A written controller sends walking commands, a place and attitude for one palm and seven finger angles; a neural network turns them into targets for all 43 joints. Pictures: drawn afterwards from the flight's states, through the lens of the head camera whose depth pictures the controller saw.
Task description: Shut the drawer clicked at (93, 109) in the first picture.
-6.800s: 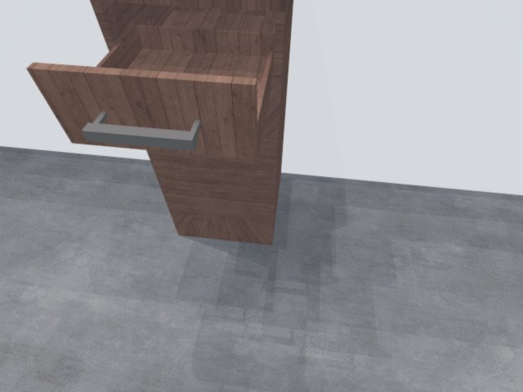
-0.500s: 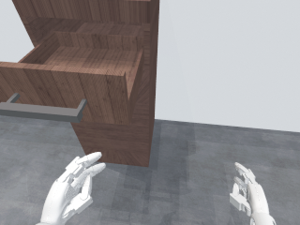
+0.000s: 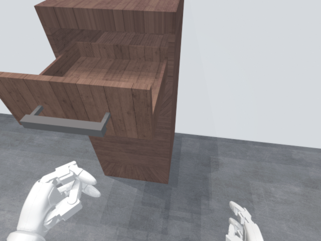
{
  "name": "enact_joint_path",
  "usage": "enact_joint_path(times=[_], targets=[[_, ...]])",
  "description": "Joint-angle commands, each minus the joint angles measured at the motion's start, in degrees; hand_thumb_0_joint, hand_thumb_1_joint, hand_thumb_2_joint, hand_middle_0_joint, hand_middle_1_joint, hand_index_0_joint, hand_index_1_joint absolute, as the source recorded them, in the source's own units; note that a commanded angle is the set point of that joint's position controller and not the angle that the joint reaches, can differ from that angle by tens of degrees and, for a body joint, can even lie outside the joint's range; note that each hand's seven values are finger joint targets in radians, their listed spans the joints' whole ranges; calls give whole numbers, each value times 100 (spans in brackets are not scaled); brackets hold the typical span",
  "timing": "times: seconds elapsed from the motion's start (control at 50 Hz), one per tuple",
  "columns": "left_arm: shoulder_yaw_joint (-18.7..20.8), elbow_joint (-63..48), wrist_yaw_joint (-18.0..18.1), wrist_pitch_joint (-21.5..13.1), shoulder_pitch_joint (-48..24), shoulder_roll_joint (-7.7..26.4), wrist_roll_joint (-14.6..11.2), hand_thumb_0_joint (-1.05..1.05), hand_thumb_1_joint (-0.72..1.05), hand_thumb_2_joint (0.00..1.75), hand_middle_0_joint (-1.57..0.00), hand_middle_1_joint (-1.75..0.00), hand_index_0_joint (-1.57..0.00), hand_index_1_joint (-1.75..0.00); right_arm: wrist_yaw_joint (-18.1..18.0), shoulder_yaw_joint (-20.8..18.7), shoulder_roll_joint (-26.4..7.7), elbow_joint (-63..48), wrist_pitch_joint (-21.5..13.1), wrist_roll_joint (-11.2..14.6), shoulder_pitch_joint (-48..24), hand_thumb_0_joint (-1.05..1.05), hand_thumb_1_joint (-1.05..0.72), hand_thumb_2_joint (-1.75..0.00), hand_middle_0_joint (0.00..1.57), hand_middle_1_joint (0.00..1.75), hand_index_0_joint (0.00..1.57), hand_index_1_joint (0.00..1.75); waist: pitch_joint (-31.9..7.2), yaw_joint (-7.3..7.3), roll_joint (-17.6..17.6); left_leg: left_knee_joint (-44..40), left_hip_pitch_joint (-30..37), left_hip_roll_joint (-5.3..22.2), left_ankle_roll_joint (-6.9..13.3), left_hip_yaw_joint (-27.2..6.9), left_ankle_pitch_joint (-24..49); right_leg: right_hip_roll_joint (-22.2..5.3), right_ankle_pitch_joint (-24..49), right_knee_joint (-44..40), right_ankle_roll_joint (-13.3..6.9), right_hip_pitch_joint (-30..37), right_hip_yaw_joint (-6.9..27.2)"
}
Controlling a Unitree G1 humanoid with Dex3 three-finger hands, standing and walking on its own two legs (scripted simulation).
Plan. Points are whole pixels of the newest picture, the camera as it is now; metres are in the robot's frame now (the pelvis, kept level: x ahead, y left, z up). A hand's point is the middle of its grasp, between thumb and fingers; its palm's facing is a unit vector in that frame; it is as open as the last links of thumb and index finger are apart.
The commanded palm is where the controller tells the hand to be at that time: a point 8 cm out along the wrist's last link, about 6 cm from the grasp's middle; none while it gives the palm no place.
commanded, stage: raise the hand and make a fist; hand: left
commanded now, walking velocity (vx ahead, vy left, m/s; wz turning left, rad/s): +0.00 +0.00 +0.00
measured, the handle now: (68, 119) +0.35 +0.25 +0.15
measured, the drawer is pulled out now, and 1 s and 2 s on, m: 0.28 0.28 0.28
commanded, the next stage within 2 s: bring the fist close to the handle in 1.04 s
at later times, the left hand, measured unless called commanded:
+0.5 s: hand (43, 175) +0.17 +0.19 +0.21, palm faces +0.00 -0.98 -0.21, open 3.2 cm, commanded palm +0.13 +0.24 +0.23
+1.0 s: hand (36, 154) +0.19 +0.21 +0.24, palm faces +0.01 -0.97 -0.23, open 3.3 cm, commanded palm +0.13 +0.25 +0.25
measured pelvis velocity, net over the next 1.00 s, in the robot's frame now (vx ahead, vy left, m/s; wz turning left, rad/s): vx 0.02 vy -0.03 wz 0.00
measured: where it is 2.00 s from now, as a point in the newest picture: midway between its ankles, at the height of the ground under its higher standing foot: outside the picture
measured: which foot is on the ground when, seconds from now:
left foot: down 0.00-1.00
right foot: down 0.00-1.00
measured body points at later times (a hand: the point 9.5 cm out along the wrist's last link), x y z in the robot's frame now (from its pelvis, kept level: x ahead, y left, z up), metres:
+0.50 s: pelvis +0.01 -0.02 +0.02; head -0.04 -0.05 +0.47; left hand +0.16 +0.25 +0.23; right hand +0.24 -0.21 +0.00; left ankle +0.03 +0.12 -0.71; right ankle -0.01 -0.13 -0.71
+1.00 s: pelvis +0.02 -0.03 +0.03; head -0.03 -0.06 +0.47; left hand +0.18 +0.26 +0.25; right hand +0.22 -0.26 -0.02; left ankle +0.03 +0.12 -0.71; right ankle -0.01 -0.13 -0.71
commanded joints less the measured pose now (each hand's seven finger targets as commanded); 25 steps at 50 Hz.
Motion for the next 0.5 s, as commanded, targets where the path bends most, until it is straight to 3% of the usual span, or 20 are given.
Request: enact_joint_path(times=[0.0, 0.04, 0.12, 0.18, 0.2, 0.26, 0.32, 0.38, 0.44, 0.48], targets=[[467, -1451, -13, -314, -282, 598, -188, 0, 90, 90, -108, -125, -108, -125, -117, -353, -864, -1120, -742, 88, -1071, 0, -90, -90, 20, 30, 20, 30, -168, 129, -156, -1131, 700, -74, 123, -222, 491, 242, 481, -1017, -94, -120, -201], [718, -1368, -52, -224, -194, 736, -229, 0, 90, 90, -112, -130, -112, -130, -162, -365, -874, -1059, -857, 121, -1026, 0, -90, -90, 20, 30, 20, 30, -246, 174, -135, -1196, 823, -94, 117, -201, 510, 235, 505, -1137, -95, -22, -178], [837, -1623, -130, -62, -586, 869, -305, 0, 90, 90, -120, -138, -120, -138, -226, -324, -922, -990, -1067, 156, -1063, 0, -90, -90, 20, 30, 20, 30, -111, 210, 140, -1367, 1089, -122, 118, -179, 586, 233, 638, -1351, -104, 151, -160], [1160, -1541, -172, 112, -825, 1124, -376, 0, 90, 90, -126, -145, -126, -145, -276, -291, -965, -901, -1169, 163, -1129, 0, -90, -90, 20, 30, 20, 30, 43, 266, 15, -1476, 1207, -134, 125, -185, 642, 259, 701, -1564, -101, 261, -117], [1166, -1548, -202, 176, -964, 1108, -397, 0, 90, 90, -128, -147, -128, -147, -296, -268, -962, -885, -1184, 174, -1124, 0, -90, -90, 20, 30, 20, 30, 105, 255, 196, -1537, 1272, -144, 115, -156, 629, 242, 691, -1617, -103, 283, -113], [1295, -1597, -295, 383, -1265, 1200, -478, 0, 90, 90, -134, -153, -134, -153, -318, -207, -973, -884, -1269, 187, -1165, 0, -90, -90, 20, 30, 20, 30, 89, 297, 157, -1672, 1487, -148, 118, -180, 756, 247, 881, -1711, -98, 429, -143], [1458, -1618, -454, 690, -1419, 1325, -576, 0, 90, 90, -140, -160, -140, -160, -309, -148, -992, -876, -1295, 194, -1268, 0, -90, -90, 20, 30, 20, 30, 25, 359, 209, -1744, 1666, -181, 122, -147, 1032, 233, 1310, -1804, -86, 638, -110], [1903, -1526, -590, 1023, -1528, 1655, -686, 0, 90, 90, -140, -160, -140, -160, -312, -114, -1031, -845, -1235, 212, -1410, 0, -90, -90, 20, 30, 20, 30, 47, 441, 71, -1778, 1800, -177, 122, -126, 1250, 255, 1609, -1915, -72, 765, -64], [2016, -1524, -731, 1318, -1996, 1766, -810, 0, 90, 90, -140, -160, -140, -160, -323, -37, -1037, -842, -1147, 246, -1438, 0, -90, -90, 20, 30, 20, 30, 69, 417, 214, -1864, 1935, -184, 120, -111, 1209, 243, 1556, -2012, -51, 759, -52], [2163, -1478, -776, 1464, -2267, 1903, -882, 0, 90, 90, -140, -160, -140, -160, -342, -20, -1068, -789, -1122, 254, -1512, 0, -90, -90, 20, 30, 20, 30, 170, 414, 106, -1861, 2017, -183, 129, -139, 1174, 262, 1479, -2150, -28, 733, 13]])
